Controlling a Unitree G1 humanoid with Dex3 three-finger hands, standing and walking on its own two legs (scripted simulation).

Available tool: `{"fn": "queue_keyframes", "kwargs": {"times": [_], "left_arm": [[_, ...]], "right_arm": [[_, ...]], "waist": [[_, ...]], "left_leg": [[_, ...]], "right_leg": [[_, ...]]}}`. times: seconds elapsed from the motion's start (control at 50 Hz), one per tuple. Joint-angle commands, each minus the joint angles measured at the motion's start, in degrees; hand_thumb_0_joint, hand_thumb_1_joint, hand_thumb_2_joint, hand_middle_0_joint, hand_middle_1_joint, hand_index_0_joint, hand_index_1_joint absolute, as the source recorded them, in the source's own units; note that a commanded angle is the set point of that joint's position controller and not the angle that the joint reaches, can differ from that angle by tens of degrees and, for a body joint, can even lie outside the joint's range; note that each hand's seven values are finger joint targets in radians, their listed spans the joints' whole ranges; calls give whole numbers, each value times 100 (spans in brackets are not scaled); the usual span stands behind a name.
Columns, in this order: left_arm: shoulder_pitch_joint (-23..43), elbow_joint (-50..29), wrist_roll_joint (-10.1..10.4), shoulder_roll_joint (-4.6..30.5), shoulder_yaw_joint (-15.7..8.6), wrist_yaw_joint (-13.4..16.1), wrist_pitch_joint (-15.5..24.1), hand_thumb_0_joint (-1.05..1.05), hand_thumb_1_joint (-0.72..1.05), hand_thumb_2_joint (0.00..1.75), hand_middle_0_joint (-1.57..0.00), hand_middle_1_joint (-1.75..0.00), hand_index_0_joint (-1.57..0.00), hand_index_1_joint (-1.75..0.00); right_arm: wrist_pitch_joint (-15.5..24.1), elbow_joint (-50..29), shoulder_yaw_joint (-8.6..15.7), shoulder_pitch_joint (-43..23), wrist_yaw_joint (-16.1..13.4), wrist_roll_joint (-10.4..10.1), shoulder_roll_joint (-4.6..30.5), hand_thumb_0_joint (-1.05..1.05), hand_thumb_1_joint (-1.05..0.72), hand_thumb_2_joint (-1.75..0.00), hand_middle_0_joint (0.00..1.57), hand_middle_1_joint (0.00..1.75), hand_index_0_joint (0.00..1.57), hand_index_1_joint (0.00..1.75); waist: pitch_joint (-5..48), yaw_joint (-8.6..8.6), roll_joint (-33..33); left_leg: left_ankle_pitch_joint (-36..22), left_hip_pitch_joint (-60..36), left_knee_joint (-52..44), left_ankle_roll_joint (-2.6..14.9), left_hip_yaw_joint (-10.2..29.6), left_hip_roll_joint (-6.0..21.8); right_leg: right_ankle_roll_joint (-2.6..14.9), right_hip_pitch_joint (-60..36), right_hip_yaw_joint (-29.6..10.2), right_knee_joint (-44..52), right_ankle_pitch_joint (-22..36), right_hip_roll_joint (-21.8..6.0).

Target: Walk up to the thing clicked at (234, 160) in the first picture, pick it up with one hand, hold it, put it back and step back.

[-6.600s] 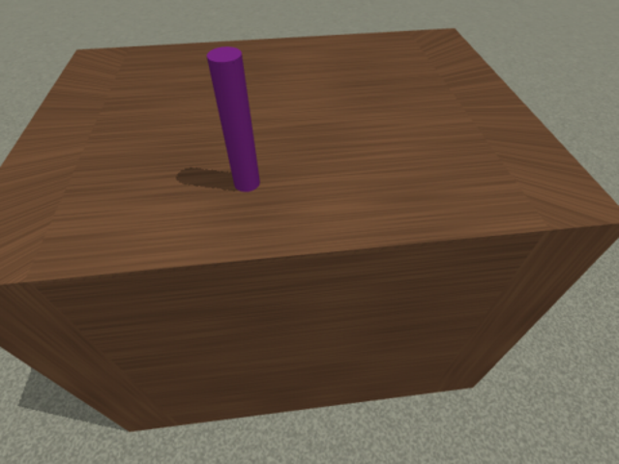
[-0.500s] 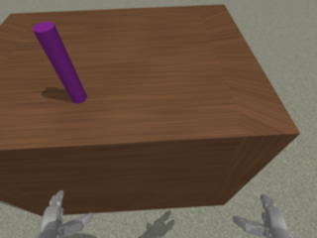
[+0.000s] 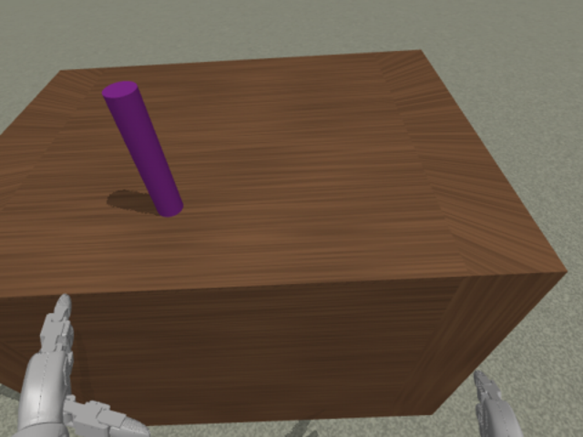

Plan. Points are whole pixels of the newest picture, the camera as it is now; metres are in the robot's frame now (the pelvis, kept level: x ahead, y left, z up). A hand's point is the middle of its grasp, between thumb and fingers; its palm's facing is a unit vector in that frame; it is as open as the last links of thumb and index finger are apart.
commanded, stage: rise first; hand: left
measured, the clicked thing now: (149, 157) +0.49 +0.25 +0.14
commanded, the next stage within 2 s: go down in 1.22 s
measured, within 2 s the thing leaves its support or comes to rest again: neither
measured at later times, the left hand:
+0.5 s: hand (42, 371) +0.16 +0.27 +0.13, palm faces +0.40 -0.80 -0.44, open 17.5 cm
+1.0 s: hand (5, 351) +0.16 +0.27 +0.18, palm faces +0.47 -0.76 -0.46, open 17.6 cm
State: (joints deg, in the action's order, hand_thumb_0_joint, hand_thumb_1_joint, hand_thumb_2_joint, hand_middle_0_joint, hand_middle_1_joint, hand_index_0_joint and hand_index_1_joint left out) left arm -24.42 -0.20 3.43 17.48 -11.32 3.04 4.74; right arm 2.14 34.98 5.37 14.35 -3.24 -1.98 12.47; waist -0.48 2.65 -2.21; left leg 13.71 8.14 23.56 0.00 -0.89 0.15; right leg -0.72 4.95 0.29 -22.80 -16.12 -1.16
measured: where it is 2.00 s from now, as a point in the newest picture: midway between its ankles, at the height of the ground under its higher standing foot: outside the picture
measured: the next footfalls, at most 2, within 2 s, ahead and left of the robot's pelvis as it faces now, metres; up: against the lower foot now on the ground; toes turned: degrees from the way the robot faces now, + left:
none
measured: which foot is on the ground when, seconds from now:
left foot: down 0.00-1.00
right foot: down 0.00-1.00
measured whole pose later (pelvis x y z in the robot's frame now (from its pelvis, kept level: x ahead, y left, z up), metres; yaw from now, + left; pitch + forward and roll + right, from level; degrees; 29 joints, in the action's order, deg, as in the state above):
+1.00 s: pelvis -0.03 -0.01 +0.00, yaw +1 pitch -4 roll +0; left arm -21.8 -13.9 3.4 22.3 -24.6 1.5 18.8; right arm 6.8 36.9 9.1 14.3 -2.6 -1.8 12.7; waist -2.7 3.9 -2.8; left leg 10.8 7.5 22.4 -0.6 0.5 0.2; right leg -0.1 4.6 1.7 -23.5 -14.8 -1.0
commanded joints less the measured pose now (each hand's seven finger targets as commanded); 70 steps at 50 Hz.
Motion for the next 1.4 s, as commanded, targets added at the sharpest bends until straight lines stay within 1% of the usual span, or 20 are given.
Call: {"fn": "queue_keyframes", "kwargs": {"times": [0.0,0.06,0.1,0.14,0.2,0.24,0.26,0.4,0.44,0.48,0.52,0.64,0.86,1.04,1.06,1.28,1.32,1.34,1.36,1.38], "left_arm": [[246,-1576,18,1085,-737,27,490,0,-53,0,-4,-4,-4,-4],[246,-1776,6,1227,-977,27,609,0,-53,0,-4,-4,-4,-4],[189,-1962,2,1094,-881,5,686,0,-55,0,-5,-5,-5,-4],[178,-1870,11,1279,-1101,17,716,0,-55,0,-5,-5,-5,-5],[168,-2045,6,1231,-1139,-6,836,0,-55,0,-4,-5,-5,-4],[170,-2024,4,1332,-1235,-8,898,0,-55,0,-5,-5,-5,-4],[299,-2172,6,1285,-1209,-23,967,0,-53,0,-4,-4,-5,-4],[382,-2271,26,1499,-1534,-12,1202,0,-54,0,-4,-5,-5,-4],[405,-2308,23,1439,-1527,-39,1283,0,-53,0,-4,-5,-4,-4],[454,-2242,39,1506,-1612,-40,1332,0,-54,1,-4,-5,-5,-4],[514,-2364,35,1569,-1694,-38,1404,0,-54,1,-4,-5,-4,-4],[571,-2375,39,1761,-1947,-11,1550,0,-54,2,-4,-5,-4,-5],[750,-2418,52,1696,-1977,-13,1728,0,-56,5,-4,-5,-3,-5],[860,-2491,72,1913,-2228,-3,1784,0,-58,7,-4,-5,-3,-6],[868,-2534,62,1802,-2143,-16,1784,0,-58,7,-4,-5,-3,-6],[1032,-2511,92,1926,-2279,-14,1802,0,-61,9,-4,-5,-2,-7],[1103,-2548,92,2056,-2418,8,1791,0,-53,6,-4,-7,-5,-7],[570,-2077,144,1489,-2245,-178,2000,0,-53,5,-5,-4,-5,-4],[700,-2168,183,1527,-2265,-270,2084,0,-55,4,-6,-5,-6,-5],[879,-2232,207,1877,-2578,-275,2168,0,-58,3,-6,-5,-6,-5]], "right_arm": [[266,-812,157,-526,43,17,627,0,54,-1,5,5,5,5],[305,-885,519,-549,-4,71,1031,0,53,-1,5,5,5,5],[321,-812,308,-583,24,59,703,0,52,-1,5,5,5,5],[325,-569,534,-444,-24,81,918,0,52,-2,5,5,5,5],[356,-448,224,-625,25,63,489,0,52,-2,5,5,5,5],[387,-568,494,-564,-21,88,871,0,52,-2,5,5,5,5],[417,-730,295,-733,7,72,681,0,53,-1,5,5,5,5],[537,-638,630,-638,-23,58,985,0,53,-2,5,5,5,5],[568,-561,382,-541,22,48,678,0,54,-2,5,5,5,5],[595,-384,645,-436,-5,52,902,0,53,-2,5,5,5,5],[647,-635,408,-688,32,35,703,0,54,-2,5,5,5,5],[655,-303,641,-543,11,54,909,0,54,-2,5,5,5,5],[743,-558,447,-423,43,-1,644,0,54,-3,5,5,5,5],[815,-828,832,-372,30,11,1087,0,53,-5,5,5,5,5],[808,-803,616,-371,58,3,820,0,53,-4,5,5,5,5],[794,-668,602,-224,59,-9,742,0,52,-6,5,5,5,5],[800,-854,821,-389,39,-2,1015,0,52,-5,5,5,5,5],[770,-846,616,-495,116,57,731,0,52,-5,5,5,5,5],[743,-808,699,-582,128,84,816,0,51,-5,5,5,5,5],[730,-863,849,-483,117,94,979,0,51,-5,5,5,5,5]], "waist": [[266,76,-64],[389,27,61],[294,79,-73],[233,32,94],[168,149,-12],[252,55,223],[280,82,178],[57,74,25],[28,112,27],[-25,24,27],[155,140,15],[121,160,-35],[58,164,80],[237,92,40],[259,162,-11],[188,152,-83],[325,162,-102],[361,106,452],[439,173,341],[568,149,229]], "left_leg": [[-1769,-319,-259,38,-116,16],[-1590,-422,-280,40,-106,20],[-1562,-378,-308,40,-118,4],[-1558,-391,-280,71,-125,-22],[-1340,-314,-314,90,-150,-67],[-1223,-360,-321,108,-126,-47],[-1190,-366,-328,110,-129,-56],[-921,-303,-439,75,-93,-62],[-834,-292,-440,86,-101,-71],[-734,-298,-439,93,-114,-74],[-873,-316,-405,100,-89,-87],[-858,-261,-408,92,-92,-101],[-807,-232,-433,102,-91,-110],[-939,-349,-421,67,-58,-71],[-1040,-330,-422,67,-54,-70],[-1104,-307,-376,79,-92,-107],[-1196,-345,-384,52,-67,-78],[-1193,-127,-97,40,-9,-62],[-1276,-107,-71,35,-13,-82],[-1295,-147,-32,26,-22,-86]], "right_leg": [[127,104,250,270,1709,113],[136,67,252,287,1519,130],[141,108,247,303,1508,110],[92,170,237,331,1566,76],[85,182,228,373,1366,30],[76,168,240,390,1247,53],[80,125,231,402,1211,44],[118,318,248,434,893,74],[110,324,242,461,801,74],[98,411,221,477,738,66],[95,281,230,451,842,48],[95,302,229,430,832,35],[87,301,227,462,799,35],[102,227,253,394,927,87],[111,171,250,368,1023,84],[81,224,219,382,1131,36],[105,169,235,333,1195,61],[72,239,257,143,1104,94],[79,254,255,103,1188,73],[87,210,232,57,1224,63]]}}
